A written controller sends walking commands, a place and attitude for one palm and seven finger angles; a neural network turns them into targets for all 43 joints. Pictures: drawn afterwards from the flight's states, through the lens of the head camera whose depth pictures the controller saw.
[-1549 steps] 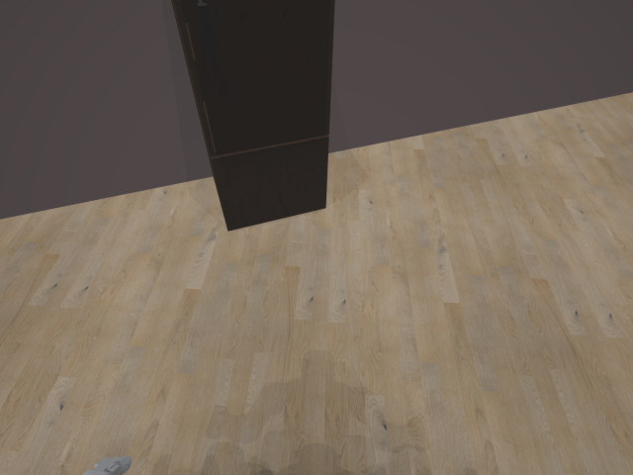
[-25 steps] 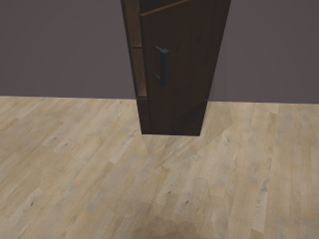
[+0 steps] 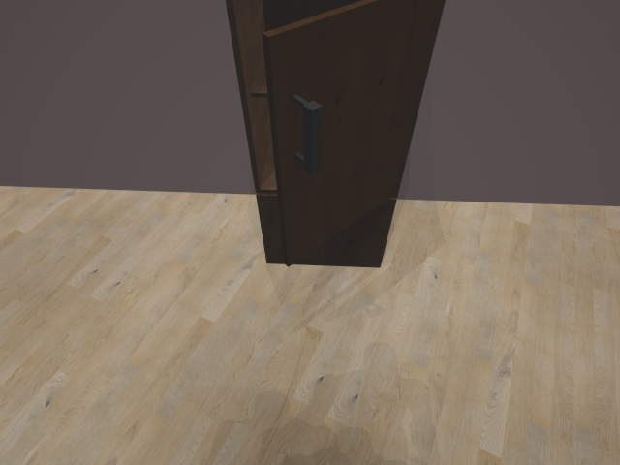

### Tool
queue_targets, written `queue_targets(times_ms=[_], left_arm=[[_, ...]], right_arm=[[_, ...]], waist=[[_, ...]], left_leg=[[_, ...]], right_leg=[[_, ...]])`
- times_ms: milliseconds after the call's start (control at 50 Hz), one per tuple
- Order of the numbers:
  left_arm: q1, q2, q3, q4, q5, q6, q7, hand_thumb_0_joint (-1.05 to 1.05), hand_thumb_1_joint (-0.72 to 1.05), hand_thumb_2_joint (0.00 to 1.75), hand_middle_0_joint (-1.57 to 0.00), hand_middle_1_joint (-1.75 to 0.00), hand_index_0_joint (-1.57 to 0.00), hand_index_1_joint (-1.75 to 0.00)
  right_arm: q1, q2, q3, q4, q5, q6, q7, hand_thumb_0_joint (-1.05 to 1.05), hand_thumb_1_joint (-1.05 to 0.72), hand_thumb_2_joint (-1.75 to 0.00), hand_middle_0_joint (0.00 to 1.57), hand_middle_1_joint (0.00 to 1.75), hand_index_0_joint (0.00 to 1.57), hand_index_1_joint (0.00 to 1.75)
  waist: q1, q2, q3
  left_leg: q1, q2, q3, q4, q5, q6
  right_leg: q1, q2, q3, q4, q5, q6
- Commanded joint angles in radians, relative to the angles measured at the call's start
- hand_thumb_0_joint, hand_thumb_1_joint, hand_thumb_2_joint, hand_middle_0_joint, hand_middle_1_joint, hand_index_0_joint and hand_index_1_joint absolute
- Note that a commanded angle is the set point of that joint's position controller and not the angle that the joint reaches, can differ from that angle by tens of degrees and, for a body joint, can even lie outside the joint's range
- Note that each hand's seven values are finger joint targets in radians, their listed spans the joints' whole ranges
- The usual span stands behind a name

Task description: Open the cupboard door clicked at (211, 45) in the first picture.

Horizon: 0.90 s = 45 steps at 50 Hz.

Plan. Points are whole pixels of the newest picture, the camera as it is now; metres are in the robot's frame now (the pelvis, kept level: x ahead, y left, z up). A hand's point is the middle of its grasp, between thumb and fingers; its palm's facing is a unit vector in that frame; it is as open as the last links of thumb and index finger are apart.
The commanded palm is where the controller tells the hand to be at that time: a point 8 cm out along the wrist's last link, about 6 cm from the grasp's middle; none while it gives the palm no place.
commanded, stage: look to check the result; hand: left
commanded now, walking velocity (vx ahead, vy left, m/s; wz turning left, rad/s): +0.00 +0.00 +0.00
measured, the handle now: (305, 135) +0.65 +0.05 +0.06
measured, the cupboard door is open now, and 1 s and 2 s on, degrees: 43 43 43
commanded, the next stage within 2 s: walk to a spot facing it in 0.54 s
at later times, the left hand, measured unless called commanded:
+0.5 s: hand out of the picture +0.06 +0.21 -0.16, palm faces +0.02 -0.96 -0.28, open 7.4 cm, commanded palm none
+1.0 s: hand out of the picture +0.08 +0.19 -0.18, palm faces -0.10 -0.97 -0.24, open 7.4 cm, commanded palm none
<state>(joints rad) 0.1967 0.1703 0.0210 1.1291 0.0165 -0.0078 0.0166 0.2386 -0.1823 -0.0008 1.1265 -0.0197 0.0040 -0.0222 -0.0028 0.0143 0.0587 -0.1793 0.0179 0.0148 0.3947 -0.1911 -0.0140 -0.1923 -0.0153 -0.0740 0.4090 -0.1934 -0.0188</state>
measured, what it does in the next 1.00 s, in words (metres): stands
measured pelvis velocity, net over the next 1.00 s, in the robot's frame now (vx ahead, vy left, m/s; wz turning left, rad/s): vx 0.02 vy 0.00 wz -0.13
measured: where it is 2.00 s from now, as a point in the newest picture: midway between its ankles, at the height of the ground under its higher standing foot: outside the picture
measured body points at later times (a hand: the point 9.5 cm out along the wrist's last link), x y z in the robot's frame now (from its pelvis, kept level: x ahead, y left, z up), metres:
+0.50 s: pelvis +0.02 -0.01 +0.00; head +0.04 -0.02 +0.45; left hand +0.06 +0.26 -0.14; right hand +0.07 -0.27 -0.15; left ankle +0.01 +0.13 -0.74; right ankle +0.02 -0.11 -0.74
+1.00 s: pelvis +0.02 +0.00 -0.01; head +0.06 -0.01 +0.44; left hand +0.09 +0.25 -0.16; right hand +0.04 -0.26 -0.16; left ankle +0.01 +0.13 -0.74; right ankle +0.02 -0.11 -0.74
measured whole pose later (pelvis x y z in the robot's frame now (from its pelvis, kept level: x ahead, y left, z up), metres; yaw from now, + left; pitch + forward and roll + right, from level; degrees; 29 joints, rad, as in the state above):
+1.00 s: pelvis +0.02 +0.00 -0.01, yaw -8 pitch +0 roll +1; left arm 0.18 0.22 0.06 1.04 0.03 0.05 0.00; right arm 0.17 -0.21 -0.03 1.03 -0.02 0.03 -0.04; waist 0.01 -0.01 0.10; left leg -0.20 0.07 0.14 0.50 -0.30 -0.03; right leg -0.28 0.04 0.04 0.55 -0.26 -0.03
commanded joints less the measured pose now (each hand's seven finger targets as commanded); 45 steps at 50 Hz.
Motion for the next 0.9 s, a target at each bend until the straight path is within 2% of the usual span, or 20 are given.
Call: queue_targets(times_ms=[0,100,140,260,360,380,460,500,640,680,720,800,880], left_arm=[[0.039,0.162,0.03,-0.032,-0.004,-0.017,0.01,0.0,0.9,0.9,-0.2,-0.3,-0.2,-0.3],[0.028,0.179,0.032,-0.031,-0.004,-0.02,0.009,0.0,0.9,0.9,-0.2,-0.3,-0.2,-0.3],[0.022,0.18,0.029,-0.027,-0.006,-0.019,0.009,0.0,0.9,0.9,-0.2,-0.3,-0.2,-0.3],[0.006,0.206,0.031,-0.029,-0.006,-0.024,0.007,0.0,0.9,0.9,-0.2,-0.3,-0.2,-0.3],[-0.01,0.226,0.033,-0.03,-0.006,-0.027,0.006,0.0,0.9,0.9,-0.2,-0.3,-0.2,-0.3],[-0.009,0.228,0.032,-0.03,-0.006,-0.027,0.006,0.0,0.9,0.9,-0.2,-0.3,-0.2,-0.3],[-0.023,0.241,0.032,-0.033,-0.006,-0.028,0.005,0.0,0.9,0.9,-0.2,-0.3,-0.2,-0.3],[-0.028,0.25,0.035,-0.035,-0.005,-0.031,0.005,0.0,0.9,0.9,-0.2,-0.3,-0.2,-0.3],[-0.052,0.265,0.032,-0.036,-0.006,-0.031,0.003,0.0,0.9,0.9,-0.2,-0.3,-0.2,-0.3],[-0.058,0.254,0.034,-0.043,-0.005,-0.025,0.003,0.0,0.9,0.9,-0.2,-0.3,-0.2,-0.3],[-0.029,0.197,0.028,-0.042,-0.005,-0.007,0.006,0.0,0.9,0.9,-0.2,-0.3,-0.2,-0.3],[-0.012,0.223,0.051,-0.078,0.0,0.017,0.003,0.0,0.9,0.9,-0.2,-0.3,-0.2,-0.3],[-0.018,0.223,0.065,-0.129,0.004,0.032,-0.006,0.0,0.9,0.9,-0.2,-0.3,-0.2,-0.3]], right_arm=[[0.027,-0.129,-0.025,-0.029,-0.001,-0.014,-0.007,0.0,-0.9,-0.9,0.2,0.3,0.2,0.3],[0.015,-0.144,-0.027,-0.029,0.0,-0.013,-0.007,0.0,-0.9,-0.9,0.2,0.3,0.2,0.3],[0.009,-0.146,-0.026,-0.024,-0.002,-0.013,-0.007,0.0,-0.9,-0.9,0.2,0.3,0.2,0.3],[-0.015,-0.172,-0.03,-0.027,-0.001,-0.013,-0.006,0.0,-0.9,-0.9,0.2,0.3,0.2,0.3],[-0.039,-0.197,-0.03,-0.03,-0.001,-0.017,-0.006,0.0,-0.9,-0.9,0.2,0.3,0.2,0.3],[-0.048,-0.199,-0.03,-0.03,0.0,-0.017,-0.005,0.0,-0.9,-0.9,0.2,0.3,0.2,0.3],[-0.063,-0.211,-0.03,-0.032,-0.001,-0.017,-0.004,0.0,-0.9,-0.9,0.2,0.3,0.2,0.3],[-0.068,-0.222,-0.031,-0.036,0.0,-0.018,-0.004,0.0,-0.9,-0.9,0.2,0.3,0.2,0.3],[-0.093,-0.239,-0.029,-0.036,-0.001,-0.019,-0.002,0.0,-0.9,-0.9,0.2,0.3,0.2,0.3],[-0.083,-0.229,-0.03,-0.038,-0.003,-0.016,-0.006,0.0,-0.9,-0.9,0.2,0.3,0.2,0.3],[-0.039,-0.158,-0.021,-0.033,-0.003,-0.003,-0.01,0.0,-0.9,-0.9,0.2,0.3,0.2,0.3],[-0.023,-0.177,-0.041,-0.073,-0.001,0.012,-0.02,0.0,-0.9,-0.9,0.2,0.3,0.2,0.3],[-0.021,-0.188,-0.061,-0.118,-0.002,0.017,-0.027,0.0,-0.9,-0.9,0.2,0.3,0.2,0.3]], waist=[[0.004,0.005,-0.022],[0.001,-0.024,-0.024],[0.0,-0.004,-0.025],[-0.001,-0.022,-0.039],[-0.001,-0.022,-0.057],[0.002,-0.007,-0.054],[0.001,-0.011,-0.047],[0.003,-0.02,-0.065],[0.002,-0.004,-0.061],[-0.002,-0.009,-0.06],[-0.006,-0.025,-0.07],[-0.003,-0.047,-0.065],[-0.007,-0.031,-0.077]], left_leg=[[-0.015,0.078,-0.067,-0.075,0.062,0.029],[-0.003,0.079,-0.066,-0.074,0.07,0.029],[0.0,0.081,-0.069,-0.078,0.081,0.028],[0.021,0.085,-0.067,-0.081,0.092,0.028],[0.035,0.091,-0.072,-0.088,0.13,0.027],[0.04,0.09,-0.07,-0.087,0.129,0.027],[0.041,0.092,-0.069,-0.096,0.125,0.025],[0.054,0.094,-0.068,-0.092,0.138,0.026],[0.06,0.098,-0.069,-0.105,0.152,0.022],[0.072,0.104,-0.051,-0.091,0.152,0.018],[0.071,0.107,-0.015,-0.049,0.153,0.006],[0.043,0.108,0.036,0.022,0.099,0.001],[0.053,0.137,0.044,0.055,0.098,0.013]], right_leg=[[0.021,-0.102,0.099,-0.104,0.013,-0.028],[0.029,-0.104,0.1,-0.115,0.018,-0.029],[0.033,-0.106,0.105,-0.112,0.034,-0.03],[0.046,-0.109,0.108,-0.122,0.062,-0.031],[0.07,-0.112,0.104,-0.114,0.127,-0.031],[0.069,-0.116,0.104,-0.119,0.131,-0.031],[0.071,-0.117,0.105,-0.128,0.129,-0.03],[0.08,-0.115,0.103,-0.128,0.147,-0.03],[0.091,-0.119,0.108,-0.133,0.173,-0.028],[0.073,-0.116,0.128,-0.123,0.208,-0.03],[0.061,-0.12,0.134,-0.088,0.267,-0.023],[0.019,-0.118,0.181,-0.029,0.314,-0.04],[-0.044,-0.093,0.202,0.044,0.324,-0.042]])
